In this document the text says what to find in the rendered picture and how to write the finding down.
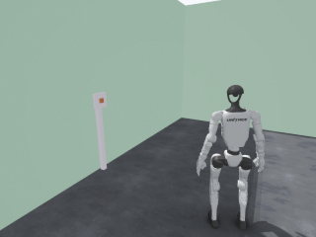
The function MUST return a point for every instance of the robot left upper arm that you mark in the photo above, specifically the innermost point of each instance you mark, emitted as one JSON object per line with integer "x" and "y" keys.
{"x": 213, "y": 125}

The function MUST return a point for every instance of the right robot hand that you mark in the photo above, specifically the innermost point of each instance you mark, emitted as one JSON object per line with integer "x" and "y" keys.
{"x": 257, "y": 161}

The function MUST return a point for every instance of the left robot forearm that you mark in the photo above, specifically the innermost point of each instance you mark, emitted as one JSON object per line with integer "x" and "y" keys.
{"x": 205, "y": 149}

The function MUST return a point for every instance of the robot right upper arm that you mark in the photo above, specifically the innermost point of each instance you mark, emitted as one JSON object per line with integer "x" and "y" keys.
{"x": 257, "y": 125}

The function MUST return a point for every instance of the right robot forearm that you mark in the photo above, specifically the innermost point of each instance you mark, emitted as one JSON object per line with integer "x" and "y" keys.
{"x": 260, "y": 148}

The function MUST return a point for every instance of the left robot hand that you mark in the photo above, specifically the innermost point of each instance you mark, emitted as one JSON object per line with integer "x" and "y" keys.
{"x": 200, "y": 164}

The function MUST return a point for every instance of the right robot foot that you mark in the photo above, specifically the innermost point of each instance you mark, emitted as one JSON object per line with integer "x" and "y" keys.
{"x": 241, "y": 223}

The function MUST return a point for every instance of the panel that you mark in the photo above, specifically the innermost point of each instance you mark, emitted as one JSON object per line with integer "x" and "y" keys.
{"x": 100, "y": 126}

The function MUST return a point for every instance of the robot torso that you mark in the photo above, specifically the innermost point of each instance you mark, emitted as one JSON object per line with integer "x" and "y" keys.
{"x": 235, "y": 132}

